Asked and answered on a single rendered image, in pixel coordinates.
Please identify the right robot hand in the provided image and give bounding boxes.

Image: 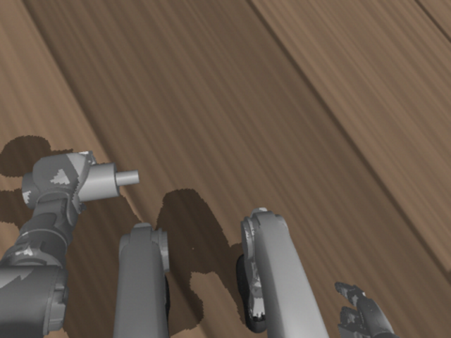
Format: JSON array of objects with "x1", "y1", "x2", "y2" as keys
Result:
[{"x1": 335, "y1": 282, "x2": 394, "y2": 338}]

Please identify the bottle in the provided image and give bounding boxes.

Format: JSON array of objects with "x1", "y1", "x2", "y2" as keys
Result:
[{"x1": 22, "y1": 162, "x2": 140, "y2": 210}]

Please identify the right robot foot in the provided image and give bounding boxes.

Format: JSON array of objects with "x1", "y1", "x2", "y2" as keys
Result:
[{"x1": 236, "y1": 254, "x2": 266, "y2": 333}]

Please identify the left robot hand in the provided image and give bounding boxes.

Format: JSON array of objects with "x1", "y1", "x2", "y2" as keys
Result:
[{"x1": 32, "y1": 151, "x2": 97, "y2": 214}]

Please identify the left robot arm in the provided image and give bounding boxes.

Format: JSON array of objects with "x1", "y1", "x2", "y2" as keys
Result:
[{"x1": 0, "y1": 188, "x2": 80, "y2": 338}]

